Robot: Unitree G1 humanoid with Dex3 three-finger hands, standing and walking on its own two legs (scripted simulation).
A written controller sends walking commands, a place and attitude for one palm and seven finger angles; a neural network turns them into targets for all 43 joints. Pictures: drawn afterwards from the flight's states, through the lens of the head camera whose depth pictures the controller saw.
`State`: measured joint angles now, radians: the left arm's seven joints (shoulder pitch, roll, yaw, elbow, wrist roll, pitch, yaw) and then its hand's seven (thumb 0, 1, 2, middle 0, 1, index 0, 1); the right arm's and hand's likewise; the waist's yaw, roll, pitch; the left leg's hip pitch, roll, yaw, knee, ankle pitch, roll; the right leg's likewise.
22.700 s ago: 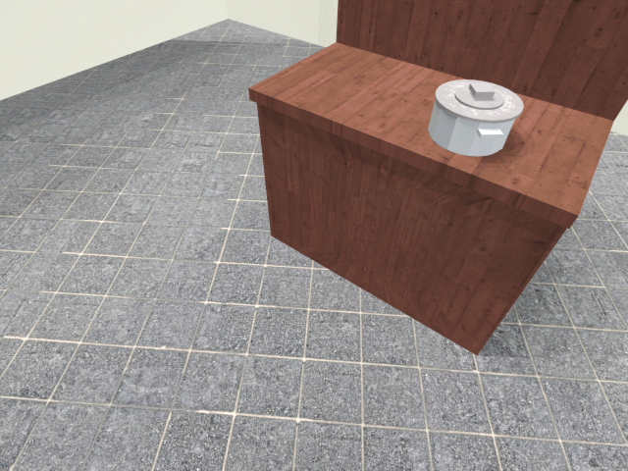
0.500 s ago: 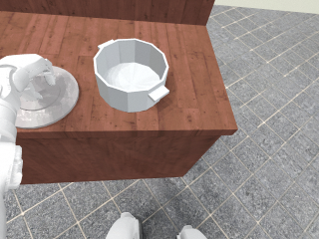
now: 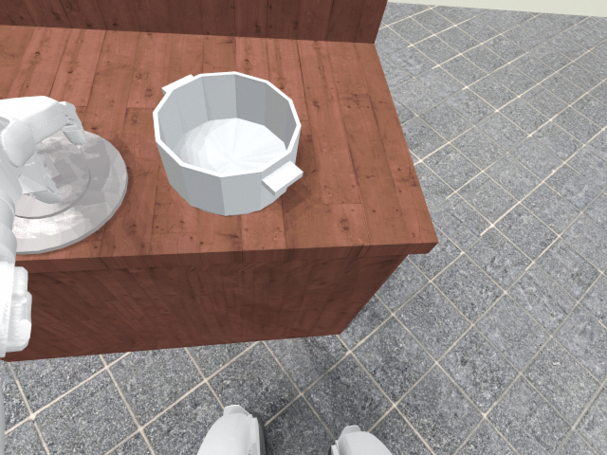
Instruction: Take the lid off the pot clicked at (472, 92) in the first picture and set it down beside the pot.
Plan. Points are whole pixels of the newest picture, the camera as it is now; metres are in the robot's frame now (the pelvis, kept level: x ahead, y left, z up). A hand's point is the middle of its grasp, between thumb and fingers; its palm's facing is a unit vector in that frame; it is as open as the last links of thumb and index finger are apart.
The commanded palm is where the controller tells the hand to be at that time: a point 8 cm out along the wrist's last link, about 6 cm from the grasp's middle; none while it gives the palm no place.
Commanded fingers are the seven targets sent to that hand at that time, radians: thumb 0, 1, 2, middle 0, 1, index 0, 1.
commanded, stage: open the fingers wide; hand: left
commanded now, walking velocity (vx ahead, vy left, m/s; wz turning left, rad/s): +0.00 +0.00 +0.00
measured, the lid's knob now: (37, 173) +0.49 +0.34 +0.02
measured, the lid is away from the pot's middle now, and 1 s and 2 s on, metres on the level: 0.26 0.26 0.26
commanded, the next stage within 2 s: raise the empty hand in 0.02 s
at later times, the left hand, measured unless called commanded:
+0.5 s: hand (20, 146) +0.47 +0.32 +0.09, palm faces -0.43 -0.11 -0.89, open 11.0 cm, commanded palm +0.51 +0.30 +0.15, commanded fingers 0.00 -0.01 0.65 -0.35 -0.86 -0.35 -0.86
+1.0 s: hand out of the picture +0.48 +0.32 +0.14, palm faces -0.41 -0.12 -0.90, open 11.1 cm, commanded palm +0.51 +0.31 +0.21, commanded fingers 0.00 -0.01 0.65 -0.35 -0.86 -0.35 -0.86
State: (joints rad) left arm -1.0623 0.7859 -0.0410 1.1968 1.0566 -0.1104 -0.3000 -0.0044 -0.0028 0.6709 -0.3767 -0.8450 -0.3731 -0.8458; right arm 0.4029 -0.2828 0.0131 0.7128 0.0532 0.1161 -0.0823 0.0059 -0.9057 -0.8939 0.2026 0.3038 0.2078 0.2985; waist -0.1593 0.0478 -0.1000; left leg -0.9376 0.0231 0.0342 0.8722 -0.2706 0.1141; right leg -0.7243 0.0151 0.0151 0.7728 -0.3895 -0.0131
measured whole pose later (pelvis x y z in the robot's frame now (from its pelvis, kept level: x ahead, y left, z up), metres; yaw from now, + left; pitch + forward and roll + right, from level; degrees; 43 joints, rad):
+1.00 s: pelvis +0.02 -0.01 +0.03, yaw +2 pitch +14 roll -5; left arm -1.05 0.83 -0.05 1.11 1.00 -0.13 -0.41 0.00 0.00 0.65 -0.36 -0.85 -0.36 -0.85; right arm 0.36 -0.30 0.01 0.70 0.08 0.12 -0.08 0.01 -0.91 -0.89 0.20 0.30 0.21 0.30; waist -0.12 0.04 -0.08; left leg -0.72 0.01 0.03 0.72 -0.25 0.09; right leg -0.50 0.00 0.02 0.60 -0.35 0.01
